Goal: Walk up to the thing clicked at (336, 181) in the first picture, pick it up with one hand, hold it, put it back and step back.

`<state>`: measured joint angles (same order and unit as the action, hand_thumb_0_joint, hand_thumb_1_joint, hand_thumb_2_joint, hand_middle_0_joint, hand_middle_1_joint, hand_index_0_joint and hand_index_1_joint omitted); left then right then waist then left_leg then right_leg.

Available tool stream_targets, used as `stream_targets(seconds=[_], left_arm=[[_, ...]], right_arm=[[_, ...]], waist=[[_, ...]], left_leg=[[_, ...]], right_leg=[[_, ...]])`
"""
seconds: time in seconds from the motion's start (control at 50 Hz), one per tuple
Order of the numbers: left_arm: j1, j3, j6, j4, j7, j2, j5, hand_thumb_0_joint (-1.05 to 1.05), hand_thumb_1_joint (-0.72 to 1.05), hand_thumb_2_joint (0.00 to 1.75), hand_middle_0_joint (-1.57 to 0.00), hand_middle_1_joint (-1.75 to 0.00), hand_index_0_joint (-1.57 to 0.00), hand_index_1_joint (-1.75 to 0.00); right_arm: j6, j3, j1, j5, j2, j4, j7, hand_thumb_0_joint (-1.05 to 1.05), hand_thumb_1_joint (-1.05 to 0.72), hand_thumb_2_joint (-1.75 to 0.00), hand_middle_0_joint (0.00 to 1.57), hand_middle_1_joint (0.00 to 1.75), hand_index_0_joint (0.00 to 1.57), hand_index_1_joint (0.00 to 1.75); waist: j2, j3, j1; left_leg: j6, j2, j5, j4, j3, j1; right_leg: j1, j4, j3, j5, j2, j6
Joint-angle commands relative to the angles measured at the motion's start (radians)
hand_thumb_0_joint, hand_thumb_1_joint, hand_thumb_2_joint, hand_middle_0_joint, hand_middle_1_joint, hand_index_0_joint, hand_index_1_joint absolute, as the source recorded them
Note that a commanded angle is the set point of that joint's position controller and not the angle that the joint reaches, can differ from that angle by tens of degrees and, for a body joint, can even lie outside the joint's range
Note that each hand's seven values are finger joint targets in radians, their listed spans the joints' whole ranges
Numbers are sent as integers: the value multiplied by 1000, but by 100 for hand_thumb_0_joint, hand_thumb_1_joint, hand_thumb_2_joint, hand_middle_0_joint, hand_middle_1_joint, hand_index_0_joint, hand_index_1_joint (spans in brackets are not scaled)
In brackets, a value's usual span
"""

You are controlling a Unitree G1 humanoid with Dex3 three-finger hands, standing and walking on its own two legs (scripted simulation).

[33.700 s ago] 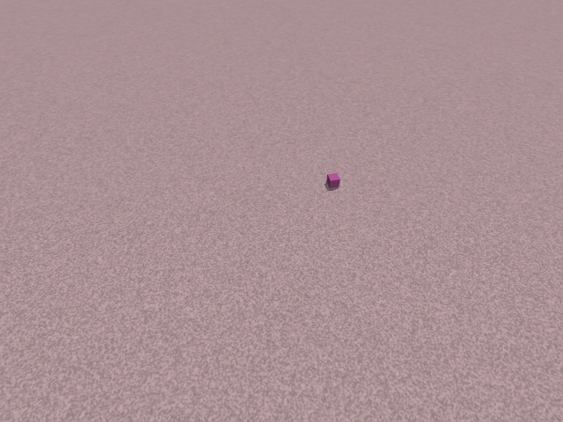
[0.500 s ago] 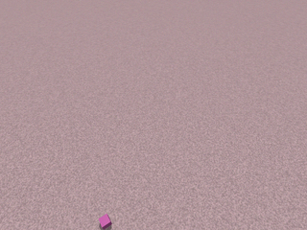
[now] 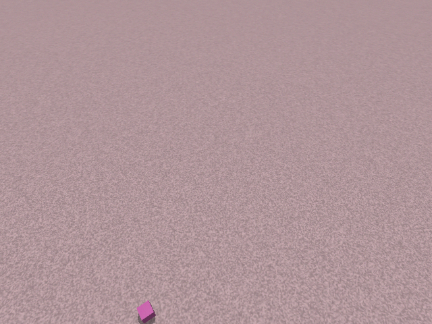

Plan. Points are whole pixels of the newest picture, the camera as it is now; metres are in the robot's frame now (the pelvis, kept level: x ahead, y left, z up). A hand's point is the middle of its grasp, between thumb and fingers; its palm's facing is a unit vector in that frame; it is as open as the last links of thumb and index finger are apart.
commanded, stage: stand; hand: left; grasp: from above
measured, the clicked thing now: (146, 311) +0.37 +0.29 -0.76
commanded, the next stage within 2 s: step back in 0.20 s
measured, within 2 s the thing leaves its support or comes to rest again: neither
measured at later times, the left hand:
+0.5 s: hand out of the picture +0.06 +0.28 -0.17, palm faces -0.02 -0.91 -0.40, open 7.4 cm
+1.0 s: hand out of the picture -0.04 +0.23 -0.15, palm faces +0.07 -0.90 -0.43, open 7.4 cm
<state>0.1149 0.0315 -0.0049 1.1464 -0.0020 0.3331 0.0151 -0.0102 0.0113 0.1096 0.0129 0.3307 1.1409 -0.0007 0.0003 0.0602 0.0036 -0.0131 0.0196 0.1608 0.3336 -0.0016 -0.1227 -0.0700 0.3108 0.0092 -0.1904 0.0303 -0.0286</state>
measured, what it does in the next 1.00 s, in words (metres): walks backwards: right foot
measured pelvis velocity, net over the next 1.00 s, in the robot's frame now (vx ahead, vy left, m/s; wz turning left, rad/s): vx -0.14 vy -0.04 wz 0.05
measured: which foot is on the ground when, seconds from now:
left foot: down 0.00-0.64, up 0.66-1.00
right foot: down 0.00-0.44, up 0.46-0.60, down 0.62-1.00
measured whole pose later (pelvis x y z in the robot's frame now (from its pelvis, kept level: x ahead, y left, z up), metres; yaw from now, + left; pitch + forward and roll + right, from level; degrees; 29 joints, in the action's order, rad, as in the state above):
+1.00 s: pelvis -0.14 -0.04 -0.02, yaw +3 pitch -1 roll +1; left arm 0.12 0.07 0.01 0.81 -0.04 0.33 0.02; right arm 0.06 0.03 0.15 0.01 0.41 0.94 0.02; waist 0.05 0.21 0.02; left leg -0.01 -0.08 0.49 0.94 0.11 -0.37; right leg -0.32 0.62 0.07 -0.27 0.00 0.06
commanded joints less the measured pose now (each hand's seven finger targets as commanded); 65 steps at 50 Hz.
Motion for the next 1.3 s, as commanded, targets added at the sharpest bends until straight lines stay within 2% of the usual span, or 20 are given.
stream_targets(seconds=[0.0,0.16,0.18,0.26,0.36,0.48,0.54,0.58,0.6,0.62,0.66,0.7,0.76,0.92,1.08,1.1,1.14,1.16,1.22,1.28], left_arm=[[-39,31,-24,-64,-13,205,0,0,90,90,-20,-30,-20,-30],[-24,27,-23,-65,-11,205,2,0,90,90,-20,-30,-20,-30],[-20,64,-14,-84,-17,282,-17,0,90,90,-20,-30,-20,-30],[-13,68,-8,-142,-26,262,-20,0,90,90,-20,-30,-20,-30],[-24,61,15,-201,-23,244,-11,0,90,90,-20,-30,-20,-30],[67,73,47,-215,-13,222,-4,0,90,90,-20,-30,-20,-30],[127,82,39,-215,-13,205,-11,0,90,90,-20,-30,-20,-30],[185,89,16,-205,-23,208,5,0,90,90,-20,-30,-20,-30],[148,108,4,-218,-33,290,22,0,90,90,-20,-30,-20,-30],[116,127,2,-247,-34,353,19,0,90,90,-20,-30,-20,-30],[14,132,-2,-315,-36,386,33,0,90,90,-20,-30,-20,-30],[-39,123,-8,-339,-36,325,29,0,90,90,-20,-30,-20,-30],[-58,116,-5,-358,-38,263,19,0,90,90,-20,-30,-20,-30],[125,120,9,-375,-57,245,8,0,90,90,-20,-30,-20,-30],[-27,113,19,-433,-35,303,3,0,90,90,-20,-30,-20,-30],[-23,104,22,-438,-33,287,2,0,90,90,-20,-30,-20,-30],[-15,94,26,-439,-36,223,-9,0,90,90,-20,-30,-20,-30],[-51,110,31,-427,-47,246,4,0,90,90,-20,-30,-20,-30],[25,111,40,-369,-42,238,-8,0,90,90,-20,-30,-20,-30],[156,115,41,-331,-34,237,-6,0,90,90,-20,-30,-20,-30]], right_arm=[[-19,34,-38,3,207,-55,15,0,-90,-90,20,30,20,30],[-17,36,-43,4,211,-55,11,0,-90,-90,20,30,20,30],[3,53,-76,-3,263,-71,4,0,-90,-90,20,30,20,30],[18,60,-29,-19,244,-106,2,0,-90,-90,20,30,20,30],[36,83,-42,-16,278,-156,-3,0,-90,-90,20,30,20,30],[37,111,-69,15,329,-240,5,0,-90,-90,20,30,20,30],[43,97,-120,16,294,-275,13,0,-90,-90,20,30,20,30],[61,85,-162,-3,274,-282,13,0,-90,-90,20,30,20,30],[65,75,-138,-22,231,-286,12,0,-90,-90,20,30,20,30],[68,54,-119,-23,181,-302,19,0,-90,-90,20,30,20,30],[78,67,-19,-19,211,-273,35,0,-90,-90,20,30,20,30],[71,86,-24,-25,262,-254,29,0,-90,-90,20,30,20,30],[61,70,49,-23,265,-237,36,0,-90,-90,20,30,20,30],[40,58,-9,0,229,-307,41,0,-90,-90,20,30,20,30],[45,88,171,7,238,-259,9,0,-90,-90,20,30,20,30],[46,94,171,13,251,-264,7,0,-90,-90,20,30,20,30],[45,113,79,31,348,-308,0,0,-90,-90,20,30,20,30],[43,124,69,31,401,-320,1,0,-90,-90,20,30,20,30],[36,92,-58,41,299,-351,15,0,-90,-90,20,30,20,30],[30,91,-96,27,271,-368,18,0,-90,-90,20,30,20,30]], waist=[[3,-65,-9],[8,-57,-3],[-8,38,-3],[-13,-106,-21],[52,-154,-24],[209,-136,-9],[193,-148,46],[109,-117,90],[-109,-64,53],[-245,-9,35],[-185,-54,2],[-172,-34,-12],[-96,-86,-36],[-143,-119,75],[-123,-165,-37],[-78,-141,-43],[245,-88,-29],[259,-73,-72],[131,25,7],[129,5,52]], left_leg=[[29,109,-101,-49,84,19],[32,110,-43,-63,95,4],[50,91,-217,47,102,-55],[69,86,-314,140,66,-35],[129,126,-212,133,116,-71],[317,330,-254,31,291,-176],[242,263,-311,169,198,-162],[140,159,-183,340,126,-142],[74,15,14,498,88,-294],[33,-129,378,577,88,-496],[34,-123,456,792,191,-405],[24,-123,342,889,217,-363],[4,-165,259,881,202,-440],[-3,-74,358,602,132,-442],[49,-46,129,267,-2,-77],[79,-10,66,220,54,-59],[237,286,-85,9,449,-76],[324,370,-134,-21,529,-200],[236,243,-97,-23,318,-278],[225,211,-21,-3,250,-165]], right_leg=[[-29,-53,-68,87,102,37],[-41,-52,-64,41,100,39],[-129,34,-80,229,86,47],[-76,120,-74,334,90,84],[-139,248,-62,144,50,92],[-239,736,-53,-406,-68,65],[-214,549,-62,-302,-33,69],[-156,86,-87,-6,10,33],[-105,46,-286,234,104,8],[-34,56,-428,434,196,67],[-183,54,-468,461,329,233],[-243,42,-391,347,257,210],[-49,153,-200,486,161,128],[172,218,-251,628,271,264],[-152,227,-182,216,218,178],[-219,269,-165,108,179,141],[-421,594,7,-368,-109,52],[-381,808,-122,-511,-140,42],[-418,1002,-208,-352,-156,54],[-457,1032,-183,-258,-153,28]])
